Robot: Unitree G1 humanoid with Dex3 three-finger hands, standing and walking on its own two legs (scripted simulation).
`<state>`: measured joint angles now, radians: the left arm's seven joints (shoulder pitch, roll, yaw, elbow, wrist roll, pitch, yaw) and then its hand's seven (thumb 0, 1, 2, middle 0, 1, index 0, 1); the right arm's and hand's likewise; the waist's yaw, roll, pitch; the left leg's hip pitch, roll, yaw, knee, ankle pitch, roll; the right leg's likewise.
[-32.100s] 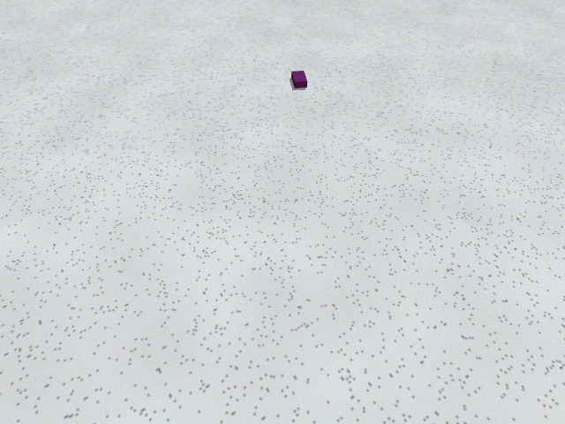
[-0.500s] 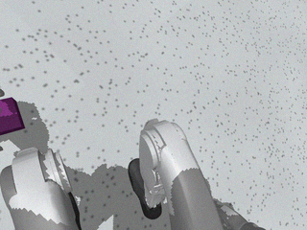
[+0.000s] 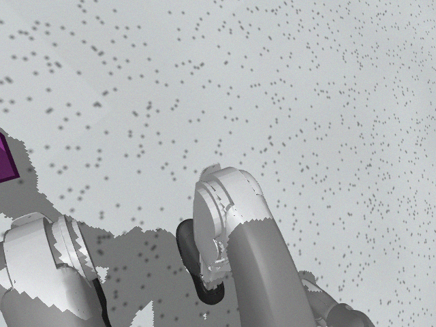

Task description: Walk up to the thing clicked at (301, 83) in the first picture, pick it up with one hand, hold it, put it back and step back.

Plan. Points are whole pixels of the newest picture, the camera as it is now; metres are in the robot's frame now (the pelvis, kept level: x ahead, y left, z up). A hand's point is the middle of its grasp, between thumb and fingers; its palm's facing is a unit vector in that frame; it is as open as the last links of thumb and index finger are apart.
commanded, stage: rest palm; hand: left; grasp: from above
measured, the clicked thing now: out of the picture +0.41 +0.31 -0.28
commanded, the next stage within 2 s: close in 0.04 s
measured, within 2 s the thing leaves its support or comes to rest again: neither
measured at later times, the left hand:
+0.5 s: hand out of the picture +0.40 +0.30 -0.25, palm faces -0.45 -0.17 -0.88, open 13.6 cm
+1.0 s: hand out of the picture +0.40 +0.31 -0.25, palm faces -0.43 -0.15 -0.89, open 11.8 cm
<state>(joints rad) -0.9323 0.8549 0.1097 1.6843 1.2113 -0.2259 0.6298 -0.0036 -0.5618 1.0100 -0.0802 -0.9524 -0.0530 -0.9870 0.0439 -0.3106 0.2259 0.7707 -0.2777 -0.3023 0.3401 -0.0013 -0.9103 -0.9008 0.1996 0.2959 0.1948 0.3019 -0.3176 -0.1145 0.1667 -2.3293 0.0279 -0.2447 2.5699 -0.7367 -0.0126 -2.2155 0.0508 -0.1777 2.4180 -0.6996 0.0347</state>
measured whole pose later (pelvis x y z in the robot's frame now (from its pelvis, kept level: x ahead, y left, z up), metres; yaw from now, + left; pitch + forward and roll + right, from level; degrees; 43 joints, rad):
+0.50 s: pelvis -0.01 +0.00 +0.00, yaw -1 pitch +26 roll -13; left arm -0.97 0.89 0.11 1.76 1.22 -0.21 0.69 0.00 -0.41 0.93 -0.15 -0.92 -0.14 -0.94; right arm 0.07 -0.36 0.23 0.76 -0.28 -0.31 0.32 0.00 -0.90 -0.89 0.20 0.30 0.19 0.30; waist -0.34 -0.13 0.16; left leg -2.34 0.04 -0.26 2.56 -0.71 -0.01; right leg -2.23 0.07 -0.19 2.39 -0.66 0.04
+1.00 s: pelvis -0.01 +0.00 +0.00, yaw -1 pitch +26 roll -13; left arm -0.95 0.88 0.11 1.76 1.22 -0.19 0.73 -0.01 -0.15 0.72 -0.33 -0.85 -0.36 -0.82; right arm 0.03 -0.34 0.24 0.74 -0.28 -0.34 0.35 0.00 -0.90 -0.89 0.20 0.30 0.20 0.30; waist -0.33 -0.13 0.16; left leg -2.33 0.04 -0.26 2.56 -0.72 -0.01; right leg -2.21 0.07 -0.19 2.39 -0.67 0.04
